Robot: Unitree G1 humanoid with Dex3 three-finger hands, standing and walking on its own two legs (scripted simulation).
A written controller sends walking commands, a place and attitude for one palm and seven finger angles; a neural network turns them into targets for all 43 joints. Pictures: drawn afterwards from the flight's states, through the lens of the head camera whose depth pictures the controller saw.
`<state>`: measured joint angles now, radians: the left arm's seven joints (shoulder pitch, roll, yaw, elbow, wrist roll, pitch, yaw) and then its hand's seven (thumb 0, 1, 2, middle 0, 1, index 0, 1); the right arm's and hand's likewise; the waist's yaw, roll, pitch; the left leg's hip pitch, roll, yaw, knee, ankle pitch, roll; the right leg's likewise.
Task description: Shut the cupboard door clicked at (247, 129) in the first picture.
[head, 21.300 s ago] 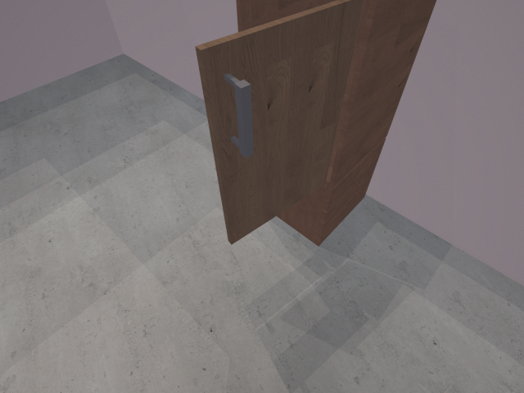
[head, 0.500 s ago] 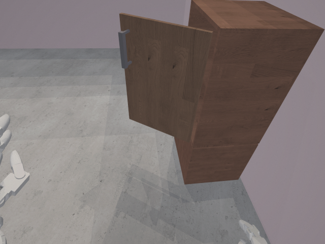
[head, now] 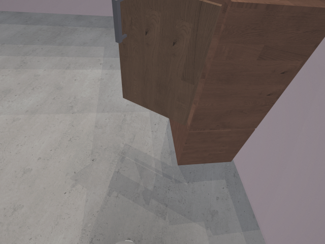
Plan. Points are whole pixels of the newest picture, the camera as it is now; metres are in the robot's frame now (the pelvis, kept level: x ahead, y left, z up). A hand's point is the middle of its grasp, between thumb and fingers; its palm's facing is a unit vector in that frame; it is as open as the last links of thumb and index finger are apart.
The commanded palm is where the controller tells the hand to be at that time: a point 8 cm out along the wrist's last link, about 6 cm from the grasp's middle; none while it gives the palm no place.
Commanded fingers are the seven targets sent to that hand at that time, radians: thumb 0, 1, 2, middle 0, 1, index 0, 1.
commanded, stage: let the arm hang, fingers relaxed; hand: left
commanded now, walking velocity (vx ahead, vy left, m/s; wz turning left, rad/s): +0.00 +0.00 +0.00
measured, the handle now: (120, 20) +0.86 +0.22 +0.12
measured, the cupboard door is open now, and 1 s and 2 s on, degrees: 56 56 56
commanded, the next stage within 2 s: look to check the result in 0.70 s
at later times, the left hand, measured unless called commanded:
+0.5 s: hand out of the picture +0.01 +0.16 -0.17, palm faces +0.02 -0.98 -0.19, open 7.4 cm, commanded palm none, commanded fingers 0.00 0.90 0.90 -0.20 -0.30 -0.20 -0.30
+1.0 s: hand out of the picture -0.01 +0.15 -0.17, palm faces +0.03 -0.98 -0.18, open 7.4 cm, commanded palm none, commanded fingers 0.00 0.90 0.90 -0.20 -0.30 -0.20 -0.30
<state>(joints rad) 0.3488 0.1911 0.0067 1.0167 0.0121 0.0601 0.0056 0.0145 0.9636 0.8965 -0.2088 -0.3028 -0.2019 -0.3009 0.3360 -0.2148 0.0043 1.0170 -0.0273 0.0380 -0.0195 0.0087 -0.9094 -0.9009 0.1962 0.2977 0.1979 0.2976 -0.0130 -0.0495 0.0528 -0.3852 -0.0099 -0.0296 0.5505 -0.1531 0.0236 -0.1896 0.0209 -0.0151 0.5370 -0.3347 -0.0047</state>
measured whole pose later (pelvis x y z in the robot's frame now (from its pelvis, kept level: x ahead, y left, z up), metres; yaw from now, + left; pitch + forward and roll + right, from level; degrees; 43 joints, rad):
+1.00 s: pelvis +0.03 -0.01 +0.01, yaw -2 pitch -2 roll +0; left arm 0.36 0.13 0.01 1.14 0.00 0.00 0.04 0.01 0.91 0.90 -0.20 -0.30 -0.20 -0.30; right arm 0.30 -0.14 0.01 1.12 -0.01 0.02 -0.04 0.00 -0.91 -0.90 0.20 0.30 0.20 0.30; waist -0.01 0.00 0.04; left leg -0.26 0.00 0.00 0.45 -0.16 0.01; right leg -0.07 0.02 0.01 0.41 -0.31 -0.01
